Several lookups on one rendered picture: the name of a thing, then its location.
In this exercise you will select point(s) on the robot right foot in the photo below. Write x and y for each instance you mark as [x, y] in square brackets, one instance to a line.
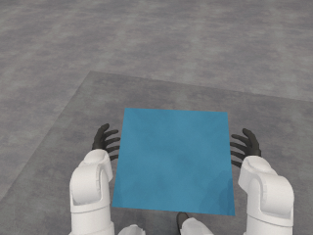
[180, 218]

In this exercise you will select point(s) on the robot left hand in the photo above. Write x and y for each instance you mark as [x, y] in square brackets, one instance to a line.
[101, 144]

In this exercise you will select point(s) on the carton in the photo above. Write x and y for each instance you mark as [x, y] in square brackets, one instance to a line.
[174, 161]

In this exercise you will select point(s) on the robot right forearm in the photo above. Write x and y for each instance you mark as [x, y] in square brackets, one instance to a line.
[270, 198]

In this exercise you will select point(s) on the robot left forearm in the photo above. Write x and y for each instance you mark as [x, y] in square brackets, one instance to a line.
[89, 194]

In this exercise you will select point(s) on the robot right hand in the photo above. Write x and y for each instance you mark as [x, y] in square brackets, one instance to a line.
[251, 148]

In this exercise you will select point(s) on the robot right shin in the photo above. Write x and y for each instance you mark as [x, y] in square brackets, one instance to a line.
[188, 220]

